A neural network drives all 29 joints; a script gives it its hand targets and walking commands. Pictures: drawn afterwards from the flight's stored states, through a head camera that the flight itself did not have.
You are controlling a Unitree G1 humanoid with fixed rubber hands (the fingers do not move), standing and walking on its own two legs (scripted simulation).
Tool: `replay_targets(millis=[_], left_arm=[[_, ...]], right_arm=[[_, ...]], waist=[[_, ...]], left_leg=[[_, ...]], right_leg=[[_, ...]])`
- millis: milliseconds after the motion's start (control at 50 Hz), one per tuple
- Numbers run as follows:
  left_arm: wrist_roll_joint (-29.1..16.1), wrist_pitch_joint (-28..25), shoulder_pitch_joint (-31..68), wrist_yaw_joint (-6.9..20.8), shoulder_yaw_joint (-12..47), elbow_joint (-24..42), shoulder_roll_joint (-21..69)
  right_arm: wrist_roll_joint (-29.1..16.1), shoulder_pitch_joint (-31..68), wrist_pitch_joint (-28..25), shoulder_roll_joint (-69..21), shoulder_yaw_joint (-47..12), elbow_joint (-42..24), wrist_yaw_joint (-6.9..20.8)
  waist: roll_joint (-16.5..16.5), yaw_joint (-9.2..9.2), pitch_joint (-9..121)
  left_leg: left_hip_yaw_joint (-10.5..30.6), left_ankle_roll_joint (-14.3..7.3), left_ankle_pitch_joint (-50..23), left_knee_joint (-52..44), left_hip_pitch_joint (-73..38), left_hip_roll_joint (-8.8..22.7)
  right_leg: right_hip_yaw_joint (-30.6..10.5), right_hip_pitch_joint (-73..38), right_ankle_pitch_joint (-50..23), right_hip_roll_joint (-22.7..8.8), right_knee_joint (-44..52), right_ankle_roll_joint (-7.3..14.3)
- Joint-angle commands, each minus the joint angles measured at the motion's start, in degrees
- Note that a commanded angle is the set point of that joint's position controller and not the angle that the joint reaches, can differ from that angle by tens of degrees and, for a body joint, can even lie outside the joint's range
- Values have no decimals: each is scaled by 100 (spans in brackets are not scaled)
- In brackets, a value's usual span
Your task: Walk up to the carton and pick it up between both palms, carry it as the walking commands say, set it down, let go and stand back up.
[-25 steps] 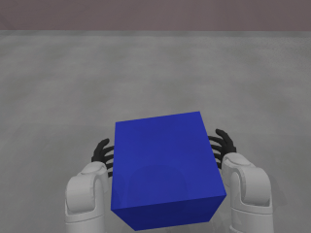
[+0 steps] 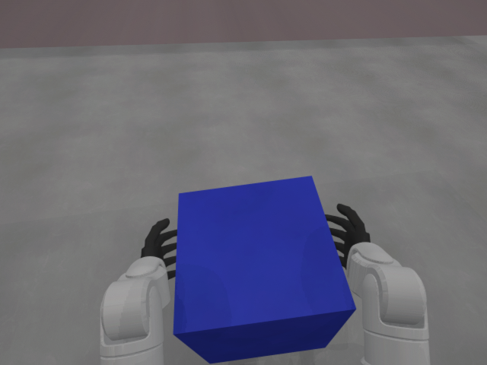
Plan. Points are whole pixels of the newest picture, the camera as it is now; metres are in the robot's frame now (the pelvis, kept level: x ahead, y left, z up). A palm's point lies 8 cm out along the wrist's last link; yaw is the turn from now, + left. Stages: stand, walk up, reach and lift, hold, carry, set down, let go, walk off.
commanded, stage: carry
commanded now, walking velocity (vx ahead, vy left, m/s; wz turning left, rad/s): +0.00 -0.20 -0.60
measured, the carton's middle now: (257, 276) +0.28 +0.00 +0.01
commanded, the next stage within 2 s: none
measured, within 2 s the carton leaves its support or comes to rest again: neither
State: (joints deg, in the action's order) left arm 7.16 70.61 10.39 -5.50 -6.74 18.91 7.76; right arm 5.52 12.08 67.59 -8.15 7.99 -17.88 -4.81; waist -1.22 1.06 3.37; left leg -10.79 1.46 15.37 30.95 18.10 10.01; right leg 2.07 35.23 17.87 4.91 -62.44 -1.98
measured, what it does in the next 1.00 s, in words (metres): steps to the right, turning right: right foot, then left foot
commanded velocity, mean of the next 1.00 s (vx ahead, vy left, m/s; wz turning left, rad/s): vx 0.00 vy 0.01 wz -0.29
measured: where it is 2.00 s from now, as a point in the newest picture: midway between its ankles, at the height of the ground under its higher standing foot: outside the picture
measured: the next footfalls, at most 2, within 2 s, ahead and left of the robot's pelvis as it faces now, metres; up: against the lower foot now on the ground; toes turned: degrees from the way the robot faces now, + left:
right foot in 0.18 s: +0.06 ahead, -0.25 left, +0.00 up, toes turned -15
left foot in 0.56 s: +0.02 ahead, -0.14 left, +0.00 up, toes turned -11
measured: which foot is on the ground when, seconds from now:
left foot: down 0.00-0.18, up 0.20-0.54, down 0.56-0.80, up 0.82-1.00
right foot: up 0.00-0.16, down 0.18-0.58, up 0.60-0.78, down 0.80-1.00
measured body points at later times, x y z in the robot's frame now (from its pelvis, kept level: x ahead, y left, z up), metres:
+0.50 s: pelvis -0.05 -0.19 -0.02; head -0.01 -0.18 +0.42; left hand +0.27 -0.14 +0.03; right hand +0.19 -0.43 +0.06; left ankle -0.01 -0.11 -0.71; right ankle +0.02 -0.24 -0.74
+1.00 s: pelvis -0.11 -0.29 +0.00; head -0.13 -0.31 +0.45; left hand +0.20 -0.28 +0.08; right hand +0.07 -0.55 +0.07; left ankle -0.05 -0.13 -0.68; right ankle -0.11 -0.38 -0.74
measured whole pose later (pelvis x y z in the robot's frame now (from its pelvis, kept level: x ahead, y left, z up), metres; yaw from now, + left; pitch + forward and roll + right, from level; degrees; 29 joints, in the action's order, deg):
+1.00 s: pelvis -0.11 -0.29 +0.00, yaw -24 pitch +3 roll +3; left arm 7.4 69.8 8.9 -4.1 -6.1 15.9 7.6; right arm 6.8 11.3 70.1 -7.9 7.2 -17.9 -5.7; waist 1.0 -1.5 4.6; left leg -0.3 3.6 21.1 52.8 27.6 2.5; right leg 1.1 19.9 10.5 -0.6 -27.5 2.9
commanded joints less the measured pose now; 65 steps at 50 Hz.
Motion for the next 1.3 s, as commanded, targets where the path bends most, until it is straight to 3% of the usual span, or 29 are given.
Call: replay_targets(millis=[0, 60, 100, 140, 160, 180, 200, 220, 260, 300, 360, 420, 480, 540, 560, 580, 600, 620, 640, 680, 720, 740, 780, 800, 820, 860, 940, 1080, 1280], left_arm=[[-2586, -60, 2812, 1470, 4300, 239, 5151], [-2517, 29, 2756, 1478, 4166, 27, 5032], [-2554, 57, 2897, 1520, 4161, 5, 5056], [-2610, 48, 2867, 1567, 4197, -42, 5136], [-2645, 33, 2867, 1583, 4243, -26, 5207], [-2696, 15, 2961, 1607, 4287, 36, 5326], [-2611, -112, 2936, 1611, 4165, -32, 5156], [-2637, -160, 3103, 1594, 4173, 144, 5393], [-2583, -227, 2987, 1567, 4108, 410, 5558], [-2405, -279, 2729, 1508, 4013, 452, 5525], [-2252, -309, 2505, 1426, 3966, 549, 5290], [-2178, -257, 2437, 1418, 4066, 596, 5158], [-2209, -190, 2557, 1443, 4174, 578, 5123], [-2238, -131, 2861, 1452, 4252, 593, 5092], [-2274, -99, 2935, 1477, 4303, 600, 5094], [-2401, -65, 3260, 1513, 4373, 677, 5073], [-2532, -71, 3599, 1525, 4526, 874, 5117], [-2663, -111, 3652, 1506, 4611, 978, 5249], [-2638, -129, 3448, 1490, 4551, 855, 5281], [-2469, -96, 2907, 1436, 4328, 462, 5125], [-2324, -8, 2499, 1437, 4091, 28, 4949], [-2287, 35, 2337, 1475, 4015, -190, 4892], [-2305, 71, 2231, 1599, 3981, -392, 4953], [-2282, 30, 2340, 1654, 3995, -410, 4955], [-2308, -32, 2588, 1662, 4000, -294, 5190], [-2379, -83, 2934, 1689, 4070, -25, 5423], [-2454, -149, 2950, 1662, 4004, 412, 5358], [-2320, -120, 2385, 1649, 3805, 132, 4995], [-2503, -119, 2826, 1660, 4062, 404, 5027]], right_arm=[[-2049, 2039, 200, -5147, -3713, -46, 1412], [-1875, 1728, 268, -4962, -3656, 165, 1364], [-1811, 1719, 281, -4995, -3652, 222, 1352], [-1846, 1894, 278, -5081, -3729, 132, 1362], [-1874, 2006, 267, -5121, -3785, 70, 1371], [-1870, 2170, 255, -5080, -3822, 54, 1376], [-1996, 2313, 275, -5193, -4065, -86, 1384], [-2133, 2683, 207, -5261, -4134, -281, 1388], [-2321, 2786, 106, -5502, -4312, -559, 1375], [-2464, 2632, 71, -5586, -4397, -691, 1357], [-2422, 2278, 68, -5466, -4338, -594, 1362], [-2323, 2086, 116, -5378, -4243, -426, 1417], [-2250, 2031, 140, -5382, -4119, -211, 1484], [-2180, 1967, 140, -5406, -3992, -72, 1523], [-2165, 1854, 96, -5340, -3963, -16, 1513], [-2162, 2062, 46, -5427, -3901, 88, 1494], [-2105, 2059, 85, -5500, -3783, 174, 1506], [-2216, 2136, 120, -5485, -3798, -29, 1545], [-2251, 2296, 147, -5411, -3823, -170, 1536], [-2220, 2280, 194, -5173, -3906, -251, 1460], [-2026, 1942, 258, -4905, -3864, -109, 1375], [-1907, 1779, 287, -4794, -3812, 74, 1346], [-1760, 1787, 288, -4743, -3793, 347, 1328], [-1778, 1902, 333, -4889, -3915, 348, 1330], [-1886, 2204, 312, -5022, -4025, 146, 1362], [-2100, 2729, 232, -5387, -4219, -78, 1386], [-2370, 2708, 215, -5689, -4411, -206, 1352], [-2204, 2254, 257, -5392, -4309, -28, 1259], [-2170, 2194, 245, -5498, -4207, -46, 1241]], waist=[[1137, -109, 1196], [1601, -199, 1017], [1863, -220, 1132], [1405, -102, 1345], [775, -15, 1497], [-381, 34, 1473], [-2553, 66, 1541], [-2362, 15, 1698], [-1068, -57, 1987], [-569, -68, 2268], [-471, -32, 2227], [-320, -30, 2055], [-268, -56, 1913], [-164, -151, 1838], [592, -329, 1724], [3098, -353, 1494], [2583, -80, 1225], [1202, -45, 1227], [546, -49, 1394], [736, -121, 1482], [941, -122, 1463], [767, -70, 1404], [123, -70, 1571], [-1496, -69, 1577], [-1556, -79, 1681], [-731, -72, 1470], [-584, -88, 1367], [-699, -91, 1588], [-993, -95, 1649]], left_leg=[[87, -290, -2856, -557, -1240, 1141], [-131, -219, -2716, -624, -824, 1244], [-147, -94, -2484, -491, -898, 1378], [-378, 212, -2152, 236, -800, 1198], [-572, 356, -1686, 1053, -432, 990], [-541, 497, 910, 2073, 765, 648], [-474, 814, 2910, 3124, 2273, -165], [238, 743, 2986, 3828, 2220, 75], [528, 569, 2380, 3955, 2393, 37], [593, 508, 1481, 3761, 1952, 70], [541, 427, 1130, 3208, 1603, -72], [587, 255, 1129, 2564, 1284, -276], [584, 79, 1131, 1487, 371, -492], [315, -117, 826, -754, -1347, -656], [1046, -505, 1096, -1697, -2185, 131], [3194, -1401, 790, -2016, -1407, 1980], [2736, -1493, -636, -1719, -696, 2047], [1868, -1230, -1217, -1511, -511, 1508], [1185, -875, -1679, -1172, -669, 1045], [413, -597, -2294, -585, -1066, 349], [335, -610, -2268, -283, -1241, 239], [273, -454, -1975, -76, -1009, 173], [369, 12, -322, 349, 499, 181], [203, 412, 869, 847, 1522, -337], [708, 381, 1558, 1165, 894, -220], [868, 328, 1297, 1726, 1128, -420], [1387, 176, 452, 2542, 1499, -625], [1465, 296, 503, 2473, 1655, -879], [934, -13, 755, 858, 805, -946]], right_leg=[[76, 189, 0, -584, 491, -186], [707, -651, 584, -585, 1962, -264], [969, -1095, 235, -488, 2603, -218], [1045, -1905, -595, -328, 3624, -104], [878, -2544, -965, -415, 4139, -71], [-291, -3227, -2179, -1257, 4140, 152], [-2158, -3500, -4566, -2344, 3980, 1095], [-1896, -3478, -5123, -2244, 3626, 1431], [-1201, -3733, -5404, -1883, 3135, 1193], [-1014, -3418, -4366, -1710, 3230, 1184], [-1308, -2960, -2538, -1699, 3713, 1420], [-1963, -2691, -1967, -1842, 4111, 1496], [-2007, -2238, -2118, -1612, 4439, 970], [-1783, -1617, -1724, -1291, 4918, -315], [-963, -735, -1361, -630, 4329, -1162], [-368, -152, 648, 119, 941, -1073], [-527, -64, 1166, -428, 27, -420], [-544, -275, 641, -387, -144, -135], [-388, -432, 313, -393, 234, 42], [-61, -671, 146, -303, 1691, 104], [463, -1100, 40, -160, 3170, 35], [595, -1659, -815, -178, 4066, -33], [-369, -3418, -1977, -1086, 4251, -106], [-2049, -3855, -4741, -2564, 4022, 432], [-2079, -3278, -5125, -2743, 3857, 918], [-2000, -3065, -3517, -2558, 4171, 811], [-1723, -2737, -809, -2279, 4665, 649], [-1637, -3164, -1711, -2271, 4472, 807], [-1586, -2679, -762, -2314, 4643, 952]])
